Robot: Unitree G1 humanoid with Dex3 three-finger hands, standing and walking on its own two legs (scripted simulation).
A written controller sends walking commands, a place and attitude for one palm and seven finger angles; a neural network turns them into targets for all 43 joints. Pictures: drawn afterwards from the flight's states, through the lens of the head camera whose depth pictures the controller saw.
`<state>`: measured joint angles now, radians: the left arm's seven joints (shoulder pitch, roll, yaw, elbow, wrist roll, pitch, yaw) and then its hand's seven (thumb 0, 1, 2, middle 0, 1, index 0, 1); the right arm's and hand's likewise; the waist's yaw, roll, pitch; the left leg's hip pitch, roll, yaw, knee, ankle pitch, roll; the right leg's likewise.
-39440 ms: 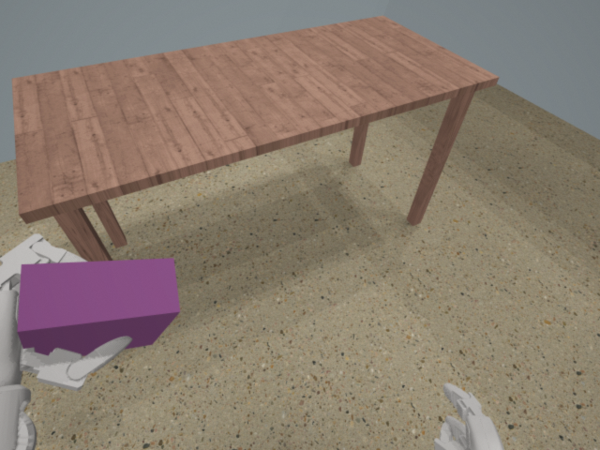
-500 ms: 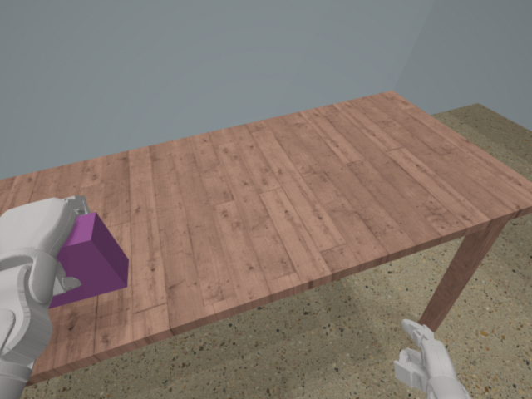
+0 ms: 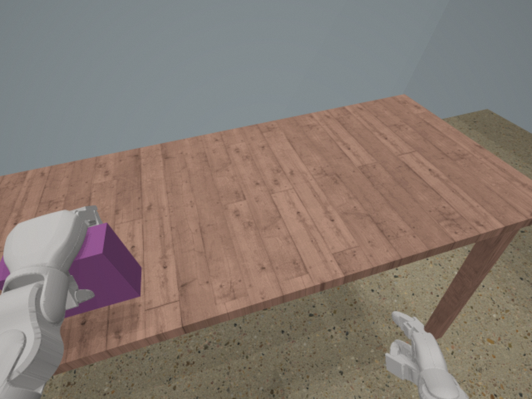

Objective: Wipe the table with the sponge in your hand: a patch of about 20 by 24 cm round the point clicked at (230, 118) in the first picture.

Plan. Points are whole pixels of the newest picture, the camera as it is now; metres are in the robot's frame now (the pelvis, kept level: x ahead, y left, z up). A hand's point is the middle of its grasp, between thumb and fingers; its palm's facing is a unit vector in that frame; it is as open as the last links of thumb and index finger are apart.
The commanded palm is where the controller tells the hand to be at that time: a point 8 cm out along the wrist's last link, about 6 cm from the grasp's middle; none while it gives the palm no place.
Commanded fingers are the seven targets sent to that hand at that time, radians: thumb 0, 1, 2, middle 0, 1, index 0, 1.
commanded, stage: bring the sponge back beside the body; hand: left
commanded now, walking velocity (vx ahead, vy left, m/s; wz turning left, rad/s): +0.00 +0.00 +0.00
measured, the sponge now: (84, 281) +0.22 +0.33 +0.08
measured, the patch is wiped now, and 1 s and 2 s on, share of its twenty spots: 1.00 1.00 1.00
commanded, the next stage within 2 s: step back with the hand held close in 1.18 s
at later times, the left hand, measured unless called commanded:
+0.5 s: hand (78, 285) +0.19 +0.30 +0.11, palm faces +0.10 -0.11 -0.99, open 9.8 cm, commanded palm +0.16 +0.29 +0.19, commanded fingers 0.00 0.10 1.30 -1.20 -1.60 -1.20 -1.60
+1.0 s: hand (103, 301) +0.18 +0.26 +0.10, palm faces +0.10 -0.15 -0.98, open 9.8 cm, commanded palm +0.15 +0.26 +0.18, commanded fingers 0.00 0.10 1.30 -1.20 -1.60 -1.20 -1.60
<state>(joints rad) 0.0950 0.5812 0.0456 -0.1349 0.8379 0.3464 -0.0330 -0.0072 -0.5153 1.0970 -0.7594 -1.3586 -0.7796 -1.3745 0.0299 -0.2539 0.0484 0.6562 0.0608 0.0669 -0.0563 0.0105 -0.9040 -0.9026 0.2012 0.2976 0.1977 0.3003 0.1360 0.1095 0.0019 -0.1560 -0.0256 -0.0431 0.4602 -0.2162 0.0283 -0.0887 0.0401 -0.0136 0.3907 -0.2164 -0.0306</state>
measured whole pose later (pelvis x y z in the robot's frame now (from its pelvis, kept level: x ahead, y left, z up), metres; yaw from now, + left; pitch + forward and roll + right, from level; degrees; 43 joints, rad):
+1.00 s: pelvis -0.01 -0.02 +0.00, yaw -1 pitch -7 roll -1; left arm 0.28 0.49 -0.04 -0.29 0.84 0.44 0.01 -0.01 -0.51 1.09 -0.76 -1.36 -0.78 -1.37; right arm 0.02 -0.26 0.04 0.65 0.05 0.06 -0.05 0.01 -0.90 -0.90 0.20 0.30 0.20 0.30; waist 0.14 0.12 -0.01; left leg -0.13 0.01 -0.03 0.46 -0.21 0.00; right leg -0.08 0.07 0.00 0.42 -0.22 -0.06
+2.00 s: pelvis -0.07 +0.02 -0.03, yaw +1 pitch +1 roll -3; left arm 0.46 0.37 0.32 -0.55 -0.04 -0.11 0.13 -0.01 -0.51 1.09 -0.76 -1.36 -0.78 -1.38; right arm 0.22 -0.22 0.02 0.58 0.01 -0.03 -0.06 0.01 -0.90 -0.90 0.20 0.30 0.20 0.30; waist -0.01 0.01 -0.03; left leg -0.52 -0.02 -0.03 0.76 -0.39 0.02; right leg -0.43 0.03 -0.04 0.62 -0.21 -0.01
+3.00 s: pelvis -0.36 +0.04 -0.02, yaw -1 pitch -3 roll -3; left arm 0.45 0.38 0.34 -0.45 -0.05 -0.09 0.10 -0.01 -0.52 1.09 -0.76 -1.36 -0.78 -1.38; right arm 0.25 -0.21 0.01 0.65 0.03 -0.05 -0.04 0.01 -0.90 -0.90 0.20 0.30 0.20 0.30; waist -0.01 0.08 -0.03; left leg -0.59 0.03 -0.02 1.09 -0.41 0.01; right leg -0.26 0.05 -0.13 0.60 -0.27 -0.06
